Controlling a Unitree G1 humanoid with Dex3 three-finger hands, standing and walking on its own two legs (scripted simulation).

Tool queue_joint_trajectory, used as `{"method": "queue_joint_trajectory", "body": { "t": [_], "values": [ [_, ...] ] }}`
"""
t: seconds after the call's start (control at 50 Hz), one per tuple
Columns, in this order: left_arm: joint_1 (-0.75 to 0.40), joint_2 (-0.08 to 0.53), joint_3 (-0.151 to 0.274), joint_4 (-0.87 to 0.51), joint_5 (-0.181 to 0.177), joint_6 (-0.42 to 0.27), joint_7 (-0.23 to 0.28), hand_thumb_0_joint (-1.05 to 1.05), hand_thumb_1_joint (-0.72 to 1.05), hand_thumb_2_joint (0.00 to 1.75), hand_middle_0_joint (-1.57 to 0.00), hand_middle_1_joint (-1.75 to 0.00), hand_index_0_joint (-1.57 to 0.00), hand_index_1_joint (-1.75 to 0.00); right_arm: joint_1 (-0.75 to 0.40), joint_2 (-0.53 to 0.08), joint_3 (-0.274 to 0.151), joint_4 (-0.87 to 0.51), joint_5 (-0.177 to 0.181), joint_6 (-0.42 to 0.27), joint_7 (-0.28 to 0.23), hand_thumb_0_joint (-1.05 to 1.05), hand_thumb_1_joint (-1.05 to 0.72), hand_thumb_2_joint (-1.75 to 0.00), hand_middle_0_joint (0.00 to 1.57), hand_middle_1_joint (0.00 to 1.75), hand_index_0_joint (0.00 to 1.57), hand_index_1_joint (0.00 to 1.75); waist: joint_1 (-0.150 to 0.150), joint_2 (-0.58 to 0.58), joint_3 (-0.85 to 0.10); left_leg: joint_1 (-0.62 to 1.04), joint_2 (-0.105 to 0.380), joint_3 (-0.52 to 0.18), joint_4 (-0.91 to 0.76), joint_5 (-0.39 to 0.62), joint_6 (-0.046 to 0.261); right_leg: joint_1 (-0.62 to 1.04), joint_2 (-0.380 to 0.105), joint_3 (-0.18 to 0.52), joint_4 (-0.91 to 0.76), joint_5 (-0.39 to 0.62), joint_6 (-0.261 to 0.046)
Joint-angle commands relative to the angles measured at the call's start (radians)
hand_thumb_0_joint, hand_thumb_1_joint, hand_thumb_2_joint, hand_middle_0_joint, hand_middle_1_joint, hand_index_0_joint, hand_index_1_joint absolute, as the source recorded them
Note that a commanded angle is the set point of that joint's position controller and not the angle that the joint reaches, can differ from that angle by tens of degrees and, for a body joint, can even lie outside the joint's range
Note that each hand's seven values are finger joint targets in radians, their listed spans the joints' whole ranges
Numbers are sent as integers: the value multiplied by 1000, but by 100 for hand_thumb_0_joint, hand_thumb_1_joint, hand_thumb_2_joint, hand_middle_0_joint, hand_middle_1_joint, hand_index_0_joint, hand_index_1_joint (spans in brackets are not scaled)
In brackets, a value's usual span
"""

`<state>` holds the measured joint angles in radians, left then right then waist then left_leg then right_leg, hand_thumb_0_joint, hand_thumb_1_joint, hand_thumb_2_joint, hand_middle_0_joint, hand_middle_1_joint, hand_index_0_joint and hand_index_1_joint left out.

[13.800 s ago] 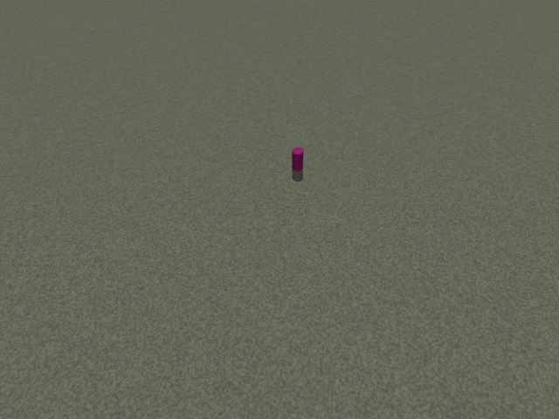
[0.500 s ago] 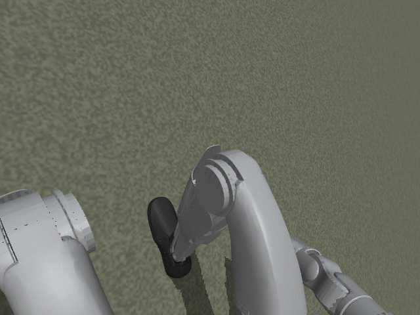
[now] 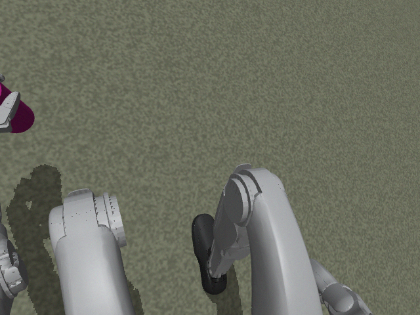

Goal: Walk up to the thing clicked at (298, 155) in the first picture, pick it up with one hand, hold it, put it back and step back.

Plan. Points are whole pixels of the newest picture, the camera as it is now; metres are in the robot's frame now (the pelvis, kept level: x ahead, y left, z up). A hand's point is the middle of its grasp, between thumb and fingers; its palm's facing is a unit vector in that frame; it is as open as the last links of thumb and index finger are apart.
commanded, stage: settle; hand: left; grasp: from the side
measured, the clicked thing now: (0, 106) +0.47 +0.31 -0.13
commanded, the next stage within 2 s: lift in 1.24 s
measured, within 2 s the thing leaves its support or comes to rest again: neither
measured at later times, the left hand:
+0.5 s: hand out of the picture +0.47 +0.31 -0.01, palm faces +0.31 -0.95 -0.05, open 5.0 cm
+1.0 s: hand out of the picture +0.48 +0.30 +0.01, palm faces +0.33 -0.94 -0.05, open 5.0 cm
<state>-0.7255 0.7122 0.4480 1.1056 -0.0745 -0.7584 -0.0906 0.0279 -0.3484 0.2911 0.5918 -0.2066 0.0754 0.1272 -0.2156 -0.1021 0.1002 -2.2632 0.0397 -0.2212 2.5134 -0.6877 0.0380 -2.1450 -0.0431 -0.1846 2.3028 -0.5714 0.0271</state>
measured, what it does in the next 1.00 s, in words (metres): stands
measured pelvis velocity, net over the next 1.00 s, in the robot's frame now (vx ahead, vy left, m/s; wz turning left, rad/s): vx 0.02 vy -0.01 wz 0.11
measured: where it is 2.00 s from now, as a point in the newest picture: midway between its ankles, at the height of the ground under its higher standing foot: (166, 286)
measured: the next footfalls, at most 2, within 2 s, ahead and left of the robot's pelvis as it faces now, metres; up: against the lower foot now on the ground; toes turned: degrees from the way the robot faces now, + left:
none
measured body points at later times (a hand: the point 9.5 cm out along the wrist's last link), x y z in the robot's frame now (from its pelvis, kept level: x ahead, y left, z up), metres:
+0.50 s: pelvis +0.02 -0.01 +0.03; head +0.23 +0.09 +0.41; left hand +0.45 +0.36 -0.01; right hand +0.16 -0.27 -0.08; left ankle +0.08 +0.12 -0.28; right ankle +0.14 -0.12 -0.28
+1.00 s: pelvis +0.02 -0.01 +0.05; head +0.23 +0.07 +0.43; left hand +0.45 +0.35 +0.02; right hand +0.15 -0.27 -0.07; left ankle +0.08 +0.12 -0.28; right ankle +0.14 -0.12 -0.28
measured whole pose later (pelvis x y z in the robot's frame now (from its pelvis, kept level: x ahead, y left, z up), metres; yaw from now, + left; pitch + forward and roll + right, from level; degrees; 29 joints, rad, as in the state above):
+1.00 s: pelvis +0.02 -0.01 +0.05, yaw +7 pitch +33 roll -7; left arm -0.78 0.52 0.48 1.05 -0.07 -0.62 -0.14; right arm 0.11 -0.31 0.10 0.63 -0.11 0.06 0.07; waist -0.17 -0.01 -0.08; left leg -2.19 0.03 -0.09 2.32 -0.71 0.01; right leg -2.16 -0.07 -0.08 2.22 -0.64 0.00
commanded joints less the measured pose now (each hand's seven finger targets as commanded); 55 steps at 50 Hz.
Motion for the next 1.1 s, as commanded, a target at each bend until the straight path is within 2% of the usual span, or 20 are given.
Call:
{"method": "queue_joint_trajectory", "body": {
  "t": [0.0, 0.1, 0.22, 0.24, 0.32, 0.38, 0.42, 0.44, 0.46, 0.5, 0.56, 0.64, 0.7, 0.74, 0.8, 0.82, 0.92, 0.98, 1.0, 1.08],
  "values": [
    [-310, 169, 22, -243, -18, -27, -23, 0, 44, 130, -139, -144, -139, -145, 116, -286, -143, -20, 31, -3, -27, 0, -88, -89, 20, 30, 20, 30, -30, 417, -632, 416, -6, 44, -383, 14, -34, 245, 58, -35, -170, 50, -60],
    [-281, 157, 46, -250, -26, 11, -34, 0, 45, 129, -138, -144, -138, -145, 155, -259, -174, -12, 51, -2, -36, 0, -89, -89, 20, 30, 20, 30, 3, 391, -715, 407, -19, 91, -379, 71, -27, 308, 55, -4, -189, 75, -60],
    [-295, 142, 57, -299, -34, 33, -59, 0, 46, 131, -140, -145, -139, -147, 175, -243, -206, -8, 74, -3, -51, 0, -89, -90, 20, 30, 20, 30, 20, 398, -788, 467, -21, 106, -402, 123, -29, 304, 44, 19, -197, 104, -64],
    [-298, 127, 54, -300, -37, 38, -63, 0, 47, 131, -139, -145, -138, -146, 186, -233, -207, -8, 75, -4, -52, 0, -89, -90, 20, 30, 20, 30, 10, 377, -804, 454, -22, 113, -395, 130, -26, 335, 45, 23, -205, 110, -60],
    [-286, 79, 33, -266, -46, 59, -82, 0, 42, 130, -138, -144, -138, -145, 185, -221, -220, -3, 89, -12, -59, 0, -89, -90, 20, 30, 20, 30, 14, 352, -784, 438, -24, 127, -410, 132, -21, 331, 39, 37, -222, 107, -61],
    [-307, 114, 61, -302, -38, 65, -82, 0, 41, 130, -139, -145, -139, -146, 201, -218, -233, -9, 93, -11, -66, 0, -89, -90, 20, 30, 20, 30, 30, 350, -849, 474, -24, 130, -413, 168, -23, 362, 37, 45, -227, 128, -60],
    [-320, 91, 57, -312, -43, 69, -86, 0, 40, 131, -141, -146, -140, -148, 208, -208, -240, 0, 95, -14, -66, 0, -89, -90, 20, 30, 20, 30, 32, 339, -852, 476, -26, 136, -415, 172, -21, 362, 36, 52, -231, 130, -60],
    [-302, 56, 37, -265, -43, 76, -89, 0, 40, 132, -141, -147, -141, -148, 202, -206, -239, -4, 98, -16, -66, 0, -90, -90, 20, 30, 20, 30, 20, 331, -815, 461, -27, 134, -425, 154, -20, 342, 34, 48, -236, 115, -61],
    [-295, 52, 48, -246, -44, 79, -89, 0, 43, 133, -141, -146, -140, -148, 206, -207, -241, 1, 99, -18, -67, 0, -89, -90, 20, 30, 20, 30, 22, 319, -791, 452, -25, 134, -428, 151, -20, 334, 35, 47, -238, 110, -61],
    [-325, 100, 74, -287, -37, 74, -79, 0, 42, 131, -141, -145, -140, -147, 203, -208, -249, -6, 99, -19, -70, 0, -89, -90, 20, 30, 20, 30, 41, 335, -840, 472, -27, 139, -432, 148, -20, 352, 33, 56, -242, 105, -62],
    [-323, 58, 51, -280, -30, 77, -82, 0, 41, 134, -142, -148, -141, -150, 209, -193, -254, -9, 100, -20, -72, 0, -89, -90, 20, 30, 20, 30, 36, 311, -842, 464, -30, 147, -444, 136, -17, 368, 33, 60, -259, 90, -60],
    [-341, 51, 53, -269, -29, 78, -75, 0, 42, 135, -143, -148, -142, -150, 212, -192, -257, -3, 100, -26, -73, 0, -90, -90, 20, 30, 20, 30, 33, 318, -814, 459, -30, 153, -457, 129, -16, 367, 31, 67, -271, 87, -60],
    [-342, 79, 79, -291, -25, 79, -67, 0, 41, 135, -144, -148, -143, -150, 222, -194, -269, -8, 104, -25, -76, 0, -89, -90, 20, 30, 20, 30, 52, 330, -867, 507, -30, 151, -470, 149, -20, 364, 30, 68, -271, 93, -62],
    [-342, 33, 45, -260, -17, 82, -67, 0, 45, 136, -143, -148, -142, -150, 219, -189, -265, -4, 103, -24, -75, 0, -89, -90, 20, 30, 20, 30, 34, 333, -837, 510, -30, 145, -479, 159, -22, 344, 27, 65, -265, 103, -64],
    [-361, 59, 72, -288, -18, 77, -53, 0, 43, 136, -143, -147, -142, -149, 227, -186, -269, 1, 104, -24, -77, 0, -89, -90, 20, 30, 20, 30, 49, 328, -857, 525, -31, 148, -481, 163, -21, 352, 28, 70, -273, 101, -64],
    [-369, 39, 58, -285, -17, 75, -51, 0, 42, 137, -144, -148, -142, -151, 231, -181, -267, -1, 101, -24, -76, 0, -90, -90, 20, 30, 20, 30, 36, 323, -862, 519, -32, 151, -480, 167, -21, 377, 27, 72, -277, 108, -62],
    [-361, 21, 43, -236, -3, 74, -45, 0, 41, 137, -142, -148, -141, -150, 236, -175, -273, 8, 100, -25, -76, 0, -90, -90, 20, 30, 20, 30, 29, 292, -829, 492, -34, 157, -492, 125, -15, 366, 28, 76, -298, 74, -60],
    [-402, 53, 52, -283, -7, 67, -48, 0, 41, 136, -142, -147, -141, -149, 239, -175, -275, 10, 99, -25, -77, 0, -89, -90, 20, 30, 20, 30, 43, 313, -867, 501, -36, 168, -491, 118, -14, 391, 28, 84, -304, 70, -60],
    [-369, 15, 41, -224, -8, 72, -49, 0, 40, 136, -142, -147, -141, -149, 233, -174, -274, 4, 103, -26, -76, 0, -90, -90, 20, 30, 20, 30, 36, 298, -856, 506, -37, 160, -501, 123, -16, 373, 26, 78, -299, 71, -61],
    [-392, 50, 68, -241, -4, 67, -38, 0, 43, 136, -140, -145, -139, -147, 249, -173, -275, 15, 102, -25, -78, 0, -89, -90, 20, 30, 20, 30, 43, 302, -869, 511, -38, 163, -502, 149, -17, 392, 25, 84, -300, 93, -60]
  ]
}}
